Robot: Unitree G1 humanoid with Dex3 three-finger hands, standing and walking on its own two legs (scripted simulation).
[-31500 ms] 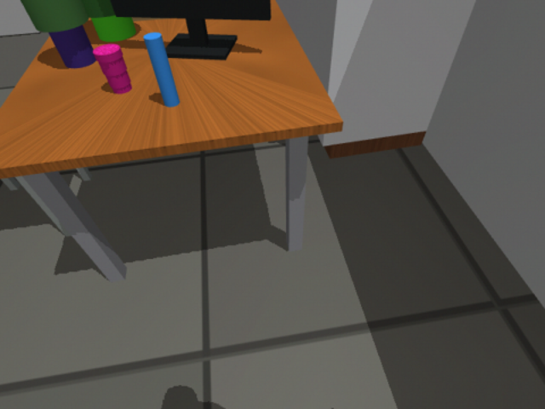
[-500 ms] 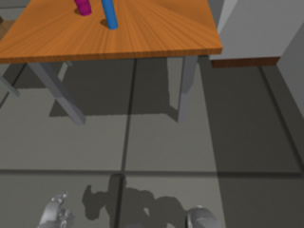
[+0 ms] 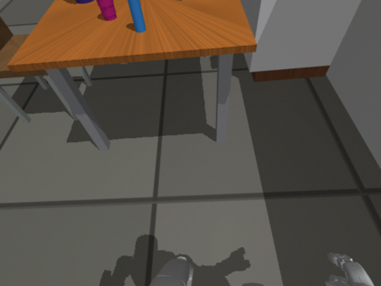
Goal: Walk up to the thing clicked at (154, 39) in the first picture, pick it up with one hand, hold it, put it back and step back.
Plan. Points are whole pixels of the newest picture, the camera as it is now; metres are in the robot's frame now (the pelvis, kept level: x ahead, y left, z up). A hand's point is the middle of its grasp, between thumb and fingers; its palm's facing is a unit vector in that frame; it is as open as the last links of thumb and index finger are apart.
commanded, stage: step back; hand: left
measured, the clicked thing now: (135, 6) +1.08 +0.30 +0.07
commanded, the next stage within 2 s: stand in 1.30 s
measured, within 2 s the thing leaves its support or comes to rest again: neither
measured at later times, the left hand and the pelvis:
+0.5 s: hand out of the picture -0.06 +0.28 -0.16, palm faces +0.01 -0.94 -0.35, open 7.4 cm; pelvis -0.11 +0.01 +0.00, yaw +1 degrees
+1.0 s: hand out of the picture -0.01 +0.31 -0.15, palm faces +0.01 -0.93 -0.36, open 7.4 cm; pelvis -0.07 +0.03 +0.01, yaw +1 degrees
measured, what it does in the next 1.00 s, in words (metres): steps on the spot: left foot, then right foot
